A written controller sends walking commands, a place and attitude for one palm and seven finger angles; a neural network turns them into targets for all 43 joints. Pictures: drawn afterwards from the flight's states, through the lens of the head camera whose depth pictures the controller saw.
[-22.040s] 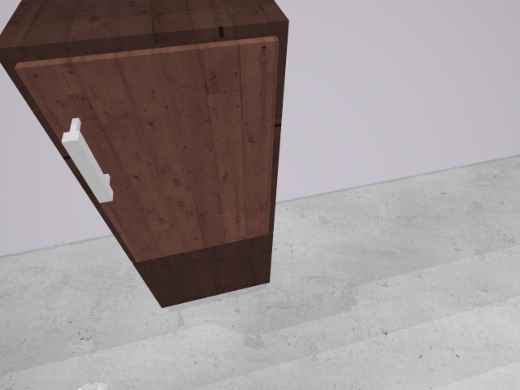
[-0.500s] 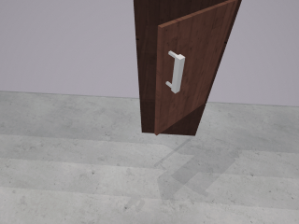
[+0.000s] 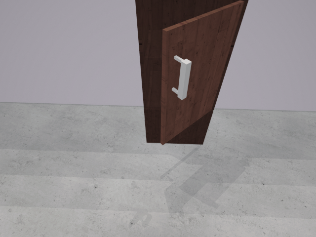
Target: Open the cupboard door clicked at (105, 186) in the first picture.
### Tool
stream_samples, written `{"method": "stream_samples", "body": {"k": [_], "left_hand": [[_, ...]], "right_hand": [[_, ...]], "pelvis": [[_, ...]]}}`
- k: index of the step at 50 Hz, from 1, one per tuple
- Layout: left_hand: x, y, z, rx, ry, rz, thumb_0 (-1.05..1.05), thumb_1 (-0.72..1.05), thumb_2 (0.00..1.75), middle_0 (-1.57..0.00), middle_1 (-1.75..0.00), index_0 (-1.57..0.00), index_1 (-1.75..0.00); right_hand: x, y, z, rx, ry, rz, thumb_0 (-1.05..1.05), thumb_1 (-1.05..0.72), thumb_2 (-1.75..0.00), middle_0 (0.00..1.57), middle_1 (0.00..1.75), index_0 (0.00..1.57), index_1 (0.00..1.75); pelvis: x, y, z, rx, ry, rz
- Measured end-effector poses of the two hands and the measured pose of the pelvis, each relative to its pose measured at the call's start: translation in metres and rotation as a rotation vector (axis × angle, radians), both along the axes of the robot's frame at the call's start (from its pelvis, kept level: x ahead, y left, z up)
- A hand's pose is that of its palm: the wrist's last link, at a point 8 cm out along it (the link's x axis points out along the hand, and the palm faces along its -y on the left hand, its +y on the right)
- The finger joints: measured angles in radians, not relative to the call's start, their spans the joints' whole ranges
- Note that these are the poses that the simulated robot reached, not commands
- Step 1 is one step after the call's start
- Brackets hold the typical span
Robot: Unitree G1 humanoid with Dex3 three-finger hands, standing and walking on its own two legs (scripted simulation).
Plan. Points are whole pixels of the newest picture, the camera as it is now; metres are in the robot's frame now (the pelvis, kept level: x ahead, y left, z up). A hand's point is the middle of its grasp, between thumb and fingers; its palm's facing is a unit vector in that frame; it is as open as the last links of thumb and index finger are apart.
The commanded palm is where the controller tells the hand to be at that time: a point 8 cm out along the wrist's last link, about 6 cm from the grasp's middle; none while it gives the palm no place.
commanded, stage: look to check the result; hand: left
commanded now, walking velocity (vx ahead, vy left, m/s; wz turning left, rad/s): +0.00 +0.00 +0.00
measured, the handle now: (179, 78) +0.62 -0.04 +0.06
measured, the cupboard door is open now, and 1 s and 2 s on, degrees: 43 43 43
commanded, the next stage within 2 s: walk to a spot facing it in 0.48 s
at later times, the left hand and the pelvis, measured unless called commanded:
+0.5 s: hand out of the picture +0.00 +0.16 -0.17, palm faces +0.04 -0.98 -0.18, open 7.4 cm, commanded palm none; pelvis +0.01 +0.00 +0.00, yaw +0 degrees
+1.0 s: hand out of the picture +0.05 +0.17 -0.18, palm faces -0.08 -0.96 -0.27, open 7.4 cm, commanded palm none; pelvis +0.00 -0.03 -0.02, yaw -10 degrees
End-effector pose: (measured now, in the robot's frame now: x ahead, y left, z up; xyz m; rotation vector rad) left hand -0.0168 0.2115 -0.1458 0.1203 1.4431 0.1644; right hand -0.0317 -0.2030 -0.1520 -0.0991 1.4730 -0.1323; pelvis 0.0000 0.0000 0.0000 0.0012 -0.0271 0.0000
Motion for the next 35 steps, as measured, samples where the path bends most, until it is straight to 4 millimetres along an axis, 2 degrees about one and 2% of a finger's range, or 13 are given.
{"method": "stream_samples", "body": {"k": [13, 25, 35], "left_hand": [[-0.003, -0.005, 0.000, -0.008, 0.015, 0.006, 0.01, 0.91, 0.90, -0.20, -0.30, -0.20, -0.30], [0.008, -0.004, 0.001, 0.000, -0.012, 0.001, 0.01, 0.91, 0.90, -0.20, -0.30, -0.20, -0.30], [0.016, -0.003, 0.001, 0.006, -0.016, -0.009, 0.01, 0.91, 0.90, -0.20, -0.30, -0.20, -0.30]], "right_hand": [[0.012, -0.006, 0.001, -0.009, -0.016, 0.014, 0.01, -0.91, -0.90, 0.20, 0.30, 0.20, 0.30], [0.024, -0.010, 0.001, -0.008, -0.040, 0.021, 0.01, -0.91, -0.90, 0.20, 0.30, 0.20, 0.30], [0.024, -0.016, 0.000, -0.020, -0.034, 0.009, 0.01, -0.91, -0.90, 0.20, 0.30, 0.20, 0.30]], "pelvis": [[0.003, -0.002, 0.000, 0.000, 0.000, 0.002], [0.006, -0.005, 0.001, 0.000, -0.002, 0.003], [0.006, -0.007, 0.000, 0.000, 0.001, -0.014]]}}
